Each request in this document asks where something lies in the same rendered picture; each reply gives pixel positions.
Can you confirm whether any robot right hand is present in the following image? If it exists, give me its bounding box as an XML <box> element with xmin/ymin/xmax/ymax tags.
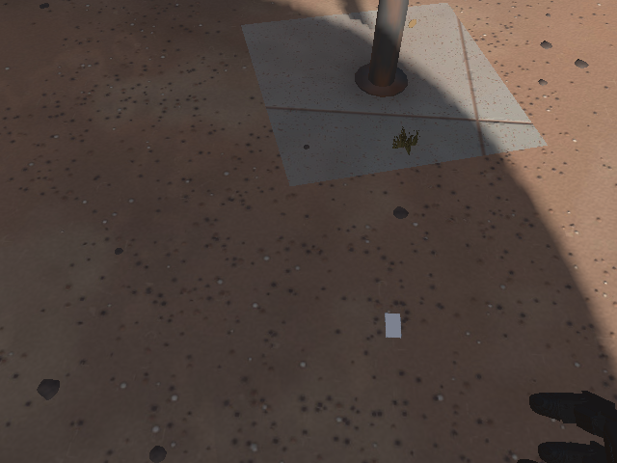
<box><xmin>517</xmin><ymin>391</ymin><xmax>617</xmax><ymax>463</ymax></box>

